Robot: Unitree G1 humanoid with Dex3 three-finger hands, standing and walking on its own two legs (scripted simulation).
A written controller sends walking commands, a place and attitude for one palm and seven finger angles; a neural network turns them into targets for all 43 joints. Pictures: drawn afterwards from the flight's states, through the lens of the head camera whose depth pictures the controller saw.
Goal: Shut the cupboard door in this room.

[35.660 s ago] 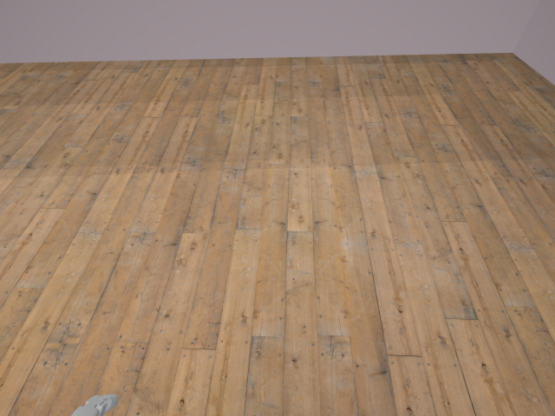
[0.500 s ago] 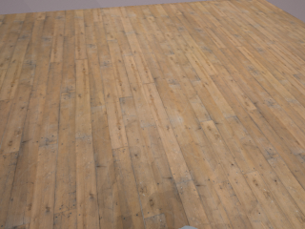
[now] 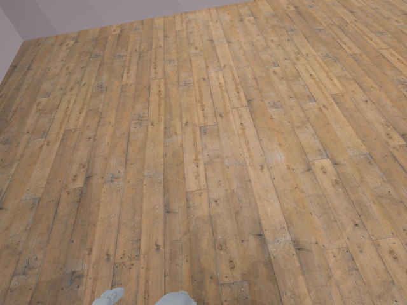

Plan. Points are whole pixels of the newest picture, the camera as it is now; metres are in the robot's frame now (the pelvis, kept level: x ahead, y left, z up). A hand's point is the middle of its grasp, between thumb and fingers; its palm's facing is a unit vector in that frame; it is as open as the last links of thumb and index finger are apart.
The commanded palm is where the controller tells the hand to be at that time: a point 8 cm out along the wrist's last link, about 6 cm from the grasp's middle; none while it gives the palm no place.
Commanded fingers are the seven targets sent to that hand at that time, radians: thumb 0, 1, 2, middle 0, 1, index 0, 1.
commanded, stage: turn or walk to find it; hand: left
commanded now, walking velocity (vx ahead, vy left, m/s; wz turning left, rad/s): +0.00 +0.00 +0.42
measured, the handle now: out of the picture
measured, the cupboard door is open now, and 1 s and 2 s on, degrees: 88 88 88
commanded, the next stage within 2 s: none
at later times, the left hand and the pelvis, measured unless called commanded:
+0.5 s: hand out of the picture -0.06 +0.25 -0.18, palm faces +0.29 -0.92 -0.25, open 7.3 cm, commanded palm none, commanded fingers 0.00 0.90 0.90 -0.20 -0.30 -0.20 -0.30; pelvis -0.01 +0.03 -0.01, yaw +14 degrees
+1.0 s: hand out of the picture +0.00 +0.20 -0.14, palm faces +0.41 -0.87 -0.27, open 7.3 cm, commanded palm none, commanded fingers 0.00 0.90 0.90 -0.20 -0.30 -0.20 -0.30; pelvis +0.00 -0.01 +0.00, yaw +26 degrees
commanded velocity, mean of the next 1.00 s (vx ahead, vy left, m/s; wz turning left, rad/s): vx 0.00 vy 0.00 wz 0.42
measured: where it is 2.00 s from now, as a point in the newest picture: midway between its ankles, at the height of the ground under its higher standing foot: outside the picture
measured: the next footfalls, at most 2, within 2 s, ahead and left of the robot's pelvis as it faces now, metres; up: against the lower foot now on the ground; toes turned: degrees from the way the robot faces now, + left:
left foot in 0.40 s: -0.01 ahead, +0.14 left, +0.00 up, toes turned +16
right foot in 0.84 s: +0.07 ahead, -0.09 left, +0.00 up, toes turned +16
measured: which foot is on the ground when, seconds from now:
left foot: up 0.00-0.38, down 0.40-0.84, up 0.86-1.00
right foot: down 0.00-0.40, up 0.42-0.82, down 0.84-1.00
